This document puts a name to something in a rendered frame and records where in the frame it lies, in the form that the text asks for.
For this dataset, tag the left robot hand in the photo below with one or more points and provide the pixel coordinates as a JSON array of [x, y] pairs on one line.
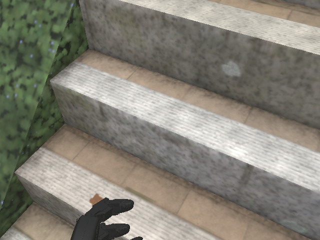
[[88, 226]]

